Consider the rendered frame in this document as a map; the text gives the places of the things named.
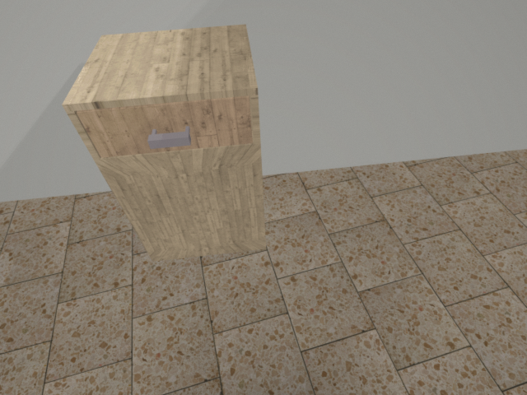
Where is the drawer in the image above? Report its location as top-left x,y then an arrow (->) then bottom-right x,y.
77,95 -> 253,158

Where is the handle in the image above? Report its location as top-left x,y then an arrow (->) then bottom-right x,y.
147,126 -> 191,149

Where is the cabinet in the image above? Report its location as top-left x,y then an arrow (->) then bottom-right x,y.
62,24 -> 266,262

